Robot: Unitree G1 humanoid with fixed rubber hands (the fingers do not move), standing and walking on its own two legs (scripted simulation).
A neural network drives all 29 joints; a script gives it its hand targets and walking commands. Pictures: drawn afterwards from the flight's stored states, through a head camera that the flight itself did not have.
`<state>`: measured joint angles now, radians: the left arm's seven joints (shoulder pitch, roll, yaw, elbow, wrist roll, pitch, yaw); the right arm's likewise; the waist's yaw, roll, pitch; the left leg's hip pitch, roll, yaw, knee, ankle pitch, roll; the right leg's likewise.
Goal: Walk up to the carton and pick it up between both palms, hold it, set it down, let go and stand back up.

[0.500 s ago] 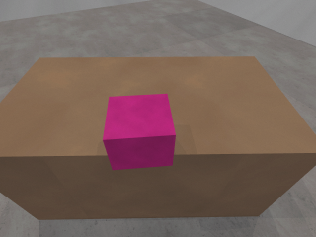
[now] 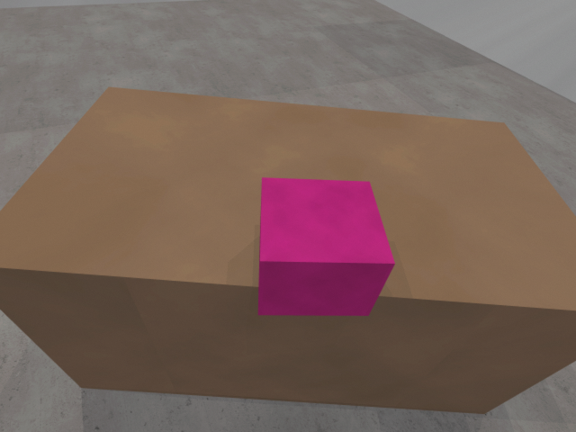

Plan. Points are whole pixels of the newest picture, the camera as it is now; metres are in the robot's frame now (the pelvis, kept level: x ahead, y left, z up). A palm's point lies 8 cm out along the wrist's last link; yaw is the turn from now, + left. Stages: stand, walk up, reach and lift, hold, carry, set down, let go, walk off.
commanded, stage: walk up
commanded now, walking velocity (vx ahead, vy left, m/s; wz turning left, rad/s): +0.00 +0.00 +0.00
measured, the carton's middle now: (315, 246) +0.45 -0.03 -0.02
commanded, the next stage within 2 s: none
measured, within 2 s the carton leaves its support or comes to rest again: neither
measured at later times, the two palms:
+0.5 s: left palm out of the picture -0.01 +0.19 -0.15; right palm out of the picture -0.02 -0.20 -0.15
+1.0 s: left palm out of the picture +0.02 +0.14 -0.16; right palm out of the picture +0.12 -0.24 -0.15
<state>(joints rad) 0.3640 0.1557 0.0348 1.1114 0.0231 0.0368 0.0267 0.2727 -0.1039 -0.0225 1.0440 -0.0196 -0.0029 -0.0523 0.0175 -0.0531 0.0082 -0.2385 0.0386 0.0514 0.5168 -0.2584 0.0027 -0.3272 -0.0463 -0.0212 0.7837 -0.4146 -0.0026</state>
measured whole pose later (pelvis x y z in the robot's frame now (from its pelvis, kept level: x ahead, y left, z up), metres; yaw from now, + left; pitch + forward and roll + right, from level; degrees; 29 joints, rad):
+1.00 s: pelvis +0.10 -0.03 -0.01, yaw -1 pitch -1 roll +1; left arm 0.41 0.05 -0.02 1.20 0.00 -0.02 0.05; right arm 0.24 -0.11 -0.02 1.09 -0.01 -0.03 -0.06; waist 0.01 -0.05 0.06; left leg -0.27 0.02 0.15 0.58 -0.28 0.03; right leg -0.10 -0.03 -0.11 0.63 -0.45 -0.02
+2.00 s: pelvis +0.07 +0.02 -0.01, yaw +1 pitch -1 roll -2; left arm 0.27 0.20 0.08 1.05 0.03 0.08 0.04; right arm 0.20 -0.10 -0.04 0.99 -0.02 0.02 -0.05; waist 0.00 -0.05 0.06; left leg -0.31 0.09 0.12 0.62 -0.29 0.01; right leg -0.42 -0.01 -0.02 1.15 -0.51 0.02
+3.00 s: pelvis +0.06 -0.04 +0.00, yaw +1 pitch -2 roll +0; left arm 0.31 0.10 0.01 1.11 0.01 -0.03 0.05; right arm 0.29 -0.10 -0.02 1.15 -0.01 0.00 -0.05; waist -0.01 0.01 0.06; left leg -0.23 0.09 0.06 0.48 -0.21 -0.06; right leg -0.14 0.02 -0.07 0.49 -0.33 -0.04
